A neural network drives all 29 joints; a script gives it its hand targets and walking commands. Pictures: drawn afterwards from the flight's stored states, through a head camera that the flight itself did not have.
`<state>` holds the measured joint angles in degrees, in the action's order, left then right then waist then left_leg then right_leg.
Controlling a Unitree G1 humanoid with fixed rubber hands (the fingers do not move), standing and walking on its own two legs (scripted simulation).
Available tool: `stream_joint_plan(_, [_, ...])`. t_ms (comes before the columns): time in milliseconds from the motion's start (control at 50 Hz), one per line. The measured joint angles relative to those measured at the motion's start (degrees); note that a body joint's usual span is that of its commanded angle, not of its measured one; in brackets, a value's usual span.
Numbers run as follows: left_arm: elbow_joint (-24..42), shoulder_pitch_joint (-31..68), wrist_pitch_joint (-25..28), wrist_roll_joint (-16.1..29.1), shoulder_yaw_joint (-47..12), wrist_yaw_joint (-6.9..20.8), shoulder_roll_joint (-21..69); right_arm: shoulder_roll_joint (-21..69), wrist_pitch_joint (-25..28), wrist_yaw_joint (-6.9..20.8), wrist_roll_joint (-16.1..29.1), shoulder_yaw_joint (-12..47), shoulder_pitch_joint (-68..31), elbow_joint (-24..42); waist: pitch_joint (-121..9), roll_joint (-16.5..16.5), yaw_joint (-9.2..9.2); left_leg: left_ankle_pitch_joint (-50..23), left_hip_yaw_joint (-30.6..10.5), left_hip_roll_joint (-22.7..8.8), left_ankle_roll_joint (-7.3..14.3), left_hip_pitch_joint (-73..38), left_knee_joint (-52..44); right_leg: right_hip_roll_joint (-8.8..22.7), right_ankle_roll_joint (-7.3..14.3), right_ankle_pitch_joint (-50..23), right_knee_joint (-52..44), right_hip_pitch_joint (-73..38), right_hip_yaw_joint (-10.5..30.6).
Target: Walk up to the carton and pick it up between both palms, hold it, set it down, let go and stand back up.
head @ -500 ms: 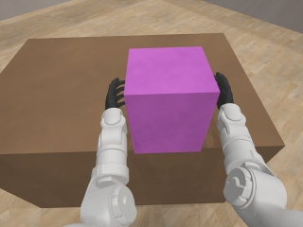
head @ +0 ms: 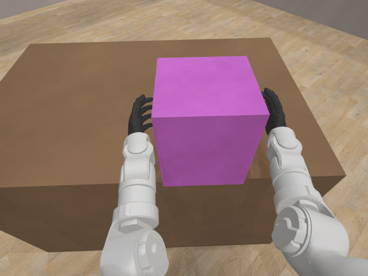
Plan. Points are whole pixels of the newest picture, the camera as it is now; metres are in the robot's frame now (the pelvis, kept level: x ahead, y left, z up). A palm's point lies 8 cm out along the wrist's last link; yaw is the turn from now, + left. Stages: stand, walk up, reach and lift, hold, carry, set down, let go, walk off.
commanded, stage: set down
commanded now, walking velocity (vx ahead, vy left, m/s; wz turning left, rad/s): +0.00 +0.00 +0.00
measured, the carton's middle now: (202, 124) +0.44 +0.00 +0.06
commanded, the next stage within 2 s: none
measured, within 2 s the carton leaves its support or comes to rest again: neither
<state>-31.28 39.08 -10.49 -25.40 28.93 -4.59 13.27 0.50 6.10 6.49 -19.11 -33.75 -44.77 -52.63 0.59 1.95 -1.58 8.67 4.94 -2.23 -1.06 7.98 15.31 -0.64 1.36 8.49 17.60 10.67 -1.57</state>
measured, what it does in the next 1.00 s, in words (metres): stands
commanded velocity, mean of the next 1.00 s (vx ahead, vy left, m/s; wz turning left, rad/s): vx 0.00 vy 0.00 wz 0.00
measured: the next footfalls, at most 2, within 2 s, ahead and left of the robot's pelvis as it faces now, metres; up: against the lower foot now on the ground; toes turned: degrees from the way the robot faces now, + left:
none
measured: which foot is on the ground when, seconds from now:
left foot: down 0.00-1.00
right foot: down 0.00-1.00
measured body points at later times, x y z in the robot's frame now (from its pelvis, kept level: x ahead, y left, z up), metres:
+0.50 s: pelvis -0.01 +0.00 +0.00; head +0.03 +0.01 +0.45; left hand +0.41 +0.15 +0.08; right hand +0.44 -0.16 +0.09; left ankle -0.01 +0.13 -0.75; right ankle +0.01 -0.10 -0.75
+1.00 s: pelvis -0.01 -0.01 -0.01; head +0.04 -0.02 +0.44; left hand +0.42 +0.18 +0.09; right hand +0.47 -0.21 +0.11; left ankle -0.01 +0.13 -0.75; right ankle +0.01 -0.10 -0.75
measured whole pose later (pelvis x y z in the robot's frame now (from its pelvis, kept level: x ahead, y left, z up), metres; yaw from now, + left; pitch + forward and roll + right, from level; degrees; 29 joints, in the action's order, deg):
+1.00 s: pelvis -0.01 -0.01 -0.01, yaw +0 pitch +15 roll -1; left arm -51.1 47.3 -3.6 4.0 6.3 -11.6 -4.6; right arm -24.3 5.3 2.2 20.2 4.5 -57.8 -72.8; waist -9.6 -1.3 -5.8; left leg 10.0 2.5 -4.4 -2.3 28.8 24.2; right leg -2.8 2.3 7.0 20.7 28.4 -2.0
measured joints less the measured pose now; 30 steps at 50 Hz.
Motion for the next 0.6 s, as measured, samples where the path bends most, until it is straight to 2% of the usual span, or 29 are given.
stream_joint_plan(220, [0.97, -0.20, 0.34, -0.16, 1.29, 0.90, 0.16, 0.56, -0.41, 0.47, -0.31, 0.69, 0.17, 1.61, 0.92, 0.10, 0.30, -0.32, 0.22, 0.04, -0.04, -0.52, -0.57, 0.13, 0.01, 0.06, 0.19, -0.12, -0.21])
stream_joint_plan(380, [-2.90, 0.43, 0.32, 1.02, 0.21, 0.03, -2.00, -0.84, -0.71, 0.99, -0.11, 1.85, -0.99, -0.48, 0.66, -0.03, -0.26, -0.47, 0.99, 0.02, 0.07, 0.47, -0.50, 0.16, -0.05, -0.26, 0.43, 1.24, 0.28])
stream_joint_plan(440, [-6.47, 0.97, 0.96, 4.66, -4.07, -2.50, -4.88, -3.47, -0.82, -0.50, 3.61, 6.33, -2.04, -3.89, -0.37, -0.19, -0.70, -0.19, 1.22, -0.29, 0.05, 2.78, 0.68, -0.08, 0.04, -0.67, 0.47, 3.14, 0.45])
stream_joint_plan(520, [-11.70, 3.30, 2.14, 12.32, -12.06, -7.26, -9.53, -8.12, -1.86, -3.43, 12.84, 15.99, -5.15, -10.21, -2.79, -0.89, -1.35, 0.64, 1.22, -1.05, 0.04, 8.71, 3.81, -0.68, 0.20, -1.53, 0.71, 7.83, 0.51])
stream_joint_plan(600, [-17.58, 7.49, 3.52, 19.46, -18.07, -10.16, -12.30, -11.81, -3.02, -5.43, 20.84, 23.60, -8.36, -13.95, -5.21, -1.63, -2.62, 1.29, 1.07, -1.62, 0.05, 14.79, 6.65, -1.12, 0.29, -1.95, 1.71, 13.13, 0.50])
